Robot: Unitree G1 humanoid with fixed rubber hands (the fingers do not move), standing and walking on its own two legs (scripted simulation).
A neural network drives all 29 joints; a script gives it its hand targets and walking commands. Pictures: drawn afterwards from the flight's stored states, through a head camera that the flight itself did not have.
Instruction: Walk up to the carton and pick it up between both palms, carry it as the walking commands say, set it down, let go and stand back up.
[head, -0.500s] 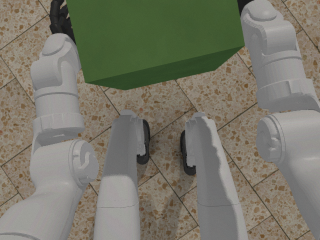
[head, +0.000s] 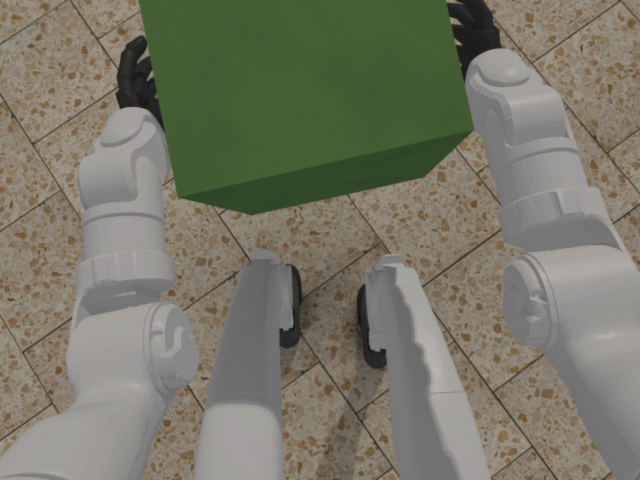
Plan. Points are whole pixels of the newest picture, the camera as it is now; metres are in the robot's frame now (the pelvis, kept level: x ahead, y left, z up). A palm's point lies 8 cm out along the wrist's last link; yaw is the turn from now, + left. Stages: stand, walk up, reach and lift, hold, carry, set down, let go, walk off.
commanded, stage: reach and lift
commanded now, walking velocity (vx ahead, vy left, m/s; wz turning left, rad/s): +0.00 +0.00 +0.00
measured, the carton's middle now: (314, 108) +0.49 +0.04 -0.08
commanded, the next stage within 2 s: none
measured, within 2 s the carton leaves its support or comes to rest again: neither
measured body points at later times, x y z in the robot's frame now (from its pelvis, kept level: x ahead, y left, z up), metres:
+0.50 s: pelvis +0.01 +0.00 +0.06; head +0.21 +0.00 +0.46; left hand +0.45 +0.22 +0.04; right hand +0.50 -0.13 +0.05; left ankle +0.19 +0.13 -0.58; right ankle +0.14 -0.09 -0.58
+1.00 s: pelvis +0.06 +0.00 +0.12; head +0.10 +0.01 +0.56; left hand +0.43 +0.22 +0.15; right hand +0.47 -0.14 +0.16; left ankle +0.19 +0.13 -0.58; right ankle +0.14 -0.09 -0.58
